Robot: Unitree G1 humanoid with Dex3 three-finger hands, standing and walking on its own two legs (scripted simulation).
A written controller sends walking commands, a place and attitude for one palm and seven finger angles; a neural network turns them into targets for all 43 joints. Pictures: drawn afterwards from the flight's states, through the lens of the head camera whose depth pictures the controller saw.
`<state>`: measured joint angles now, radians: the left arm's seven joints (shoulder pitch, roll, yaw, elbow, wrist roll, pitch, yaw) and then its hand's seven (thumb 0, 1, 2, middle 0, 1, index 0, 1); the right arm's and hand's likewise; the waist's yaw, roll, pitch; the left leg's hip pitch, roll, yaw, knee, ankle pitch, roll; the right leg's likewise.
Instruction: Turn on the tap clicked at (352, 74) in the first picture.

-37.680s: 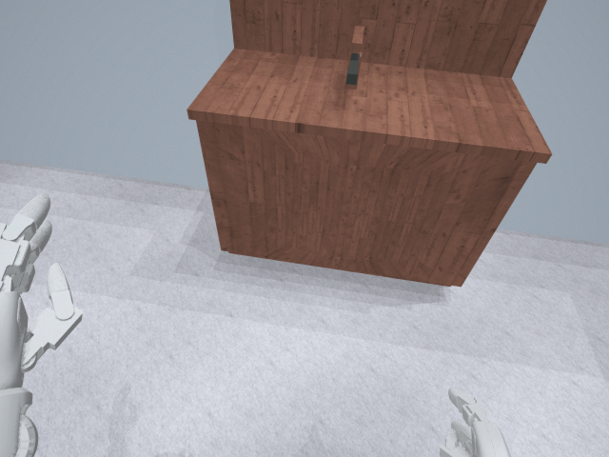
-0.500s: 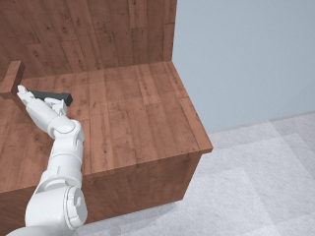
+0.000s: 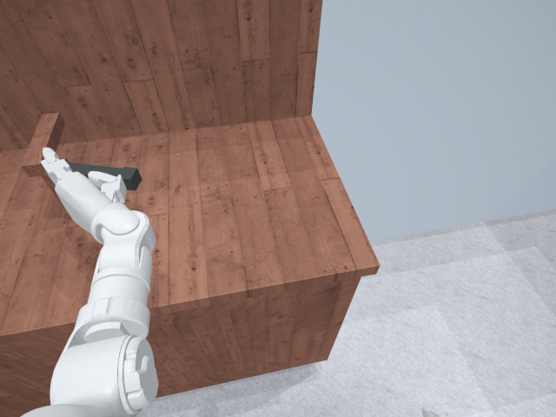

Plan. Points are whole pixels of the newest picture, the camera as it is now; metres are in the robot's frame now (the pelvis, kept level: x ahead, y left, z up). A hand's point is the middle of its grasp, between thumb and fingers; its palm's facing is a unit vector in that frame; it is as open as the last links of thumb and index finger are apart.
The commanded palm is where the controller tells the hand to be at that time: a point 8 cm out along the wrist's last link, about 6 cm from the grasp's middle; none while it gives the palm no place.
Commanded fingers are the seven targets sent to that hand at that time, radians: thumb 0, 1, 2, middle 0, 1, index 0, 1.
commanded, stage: lift the hand up off the lever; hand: left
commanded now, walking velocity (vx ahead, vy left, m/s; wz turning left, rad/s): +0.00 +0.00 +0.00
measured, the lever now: (129, 178) +0.49 +0.27 +0.06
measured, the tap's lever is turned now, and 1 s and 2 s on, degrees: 70 70 70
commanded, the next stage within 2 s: draw the hand back beside the body in 0.70 s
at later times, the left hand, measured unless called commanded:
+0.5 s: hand (111, 174) +0.42 +0.25 +0.13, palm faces +0.80 -0.60 -0.06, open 7.8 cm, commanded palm +0.37 +0.27 +0.14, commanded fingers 0.00 0.90 0.90 -0.15 -0.15 -0.15 -0.15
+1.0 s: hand (129, 172) +0.41 +0.22 +0.15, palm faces +0.45 -0.89 -0.10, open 7.8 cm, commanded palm +0.34 +0.27 +0.14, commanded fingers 0.00 0.90 0.90 -0.16 -0.18 -0.16 -0.18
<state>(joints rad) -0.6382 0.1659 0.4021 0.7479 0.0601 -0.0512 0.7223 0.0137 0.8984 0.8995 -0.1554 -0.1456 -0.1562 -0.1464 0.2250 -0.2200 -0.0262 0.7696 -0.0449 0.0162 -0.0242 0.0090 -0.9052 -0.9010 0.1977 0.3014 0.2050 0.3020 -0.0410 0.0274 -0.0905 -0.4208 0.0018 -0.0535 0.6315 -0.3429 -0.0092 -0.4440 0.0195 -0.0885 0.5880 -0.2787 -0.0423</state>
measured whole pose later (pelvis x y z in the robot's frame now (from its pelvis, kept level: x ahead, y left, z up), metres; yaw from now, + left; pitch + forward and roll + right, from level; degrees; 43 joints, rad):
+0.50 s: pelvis +0.01 +0.00 +0.01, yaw -1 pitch +6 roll -1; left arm -0.56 0.15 0.39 0.58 0.04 0.05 0.70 0.01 0.90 0.90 -0.16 -0.15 -0.16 -0.15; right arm 0.25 -0.22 -0.04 0.77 -0.03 0.02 -0.03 0.01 -0.91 -0.90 0.20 0.30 0.20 0.30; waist -0.02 0.04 -0.09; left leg -0.33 0.01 -0.04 0.57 -0.34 -0.01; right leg -0.37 0.03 -0.07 0.54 -0.27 -0.04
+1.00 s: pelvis +0.01 +0.00 +0.01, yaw -3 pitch +3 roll +0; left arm -0.39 0.25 0.30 0.42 -0.05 0.04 0.26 0.01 0.90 0.90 -0.16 -0.15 -0.16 -0.16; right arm 0.23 -0.22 -0.01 0.71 0.03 0.04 -0.08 0.01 -0.90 -0.90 0.20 0.30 0.21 0.30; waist -0.01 0.04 -0.06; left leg -0.24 0.02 -0.01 0.51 -0.32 -0.01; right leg -0.29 0.04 -0.04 0.49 -0.25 -0.04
